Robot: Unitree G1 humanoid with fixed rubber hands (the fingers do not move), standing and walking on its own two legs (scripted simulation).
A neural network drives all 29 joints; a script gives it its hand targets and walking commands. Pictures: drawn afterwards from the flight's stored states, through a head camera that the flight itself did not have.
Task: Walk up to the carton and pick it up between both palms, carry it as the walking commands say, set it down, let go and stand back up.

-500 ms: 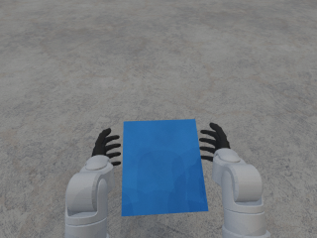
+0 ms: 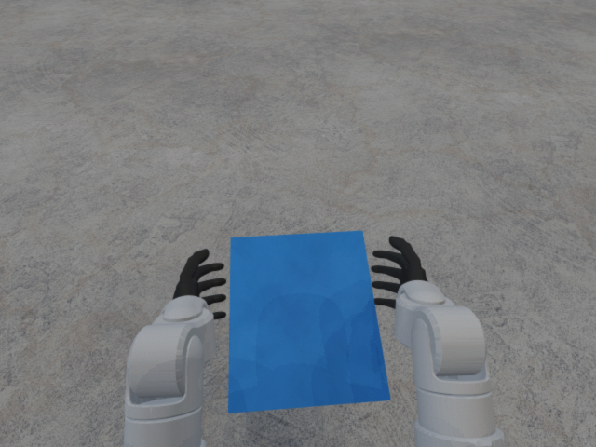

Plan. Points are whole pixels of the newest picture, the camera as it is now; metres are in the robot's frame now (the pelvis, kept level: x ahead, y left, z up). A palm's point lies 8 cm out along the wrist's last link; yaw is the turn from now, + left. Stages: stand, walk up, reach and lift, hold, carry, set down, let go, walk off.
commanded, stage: carry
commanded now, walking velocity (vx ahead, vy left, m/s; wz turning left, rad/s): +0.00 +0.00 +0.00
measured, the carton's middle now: (301, 322) +0.30 +0.00 +0.00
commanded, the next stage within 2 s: none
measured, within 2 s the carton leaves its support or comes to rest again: neither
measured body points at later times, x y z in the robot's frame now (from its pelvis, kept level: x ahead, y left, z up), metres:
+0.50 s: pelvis -0.04 -0.06 +0.01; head -0.06 -0.06 +0.46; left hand +0.25 +0.07 +0.11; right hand +0.26 -0.20 +0.11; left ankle -0.05 +0.08 -0.73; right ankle +0.07 -0.09 -0.73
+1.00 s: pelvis -0.08 -0.06 +0.01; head -0.10 -0.07 +0.46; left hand +0.22 +0.06 +0.10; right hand +0.21 -0.21 +0.11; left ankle -0.05 +0.08 -0.72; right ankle +0.06 -0.10 -0.72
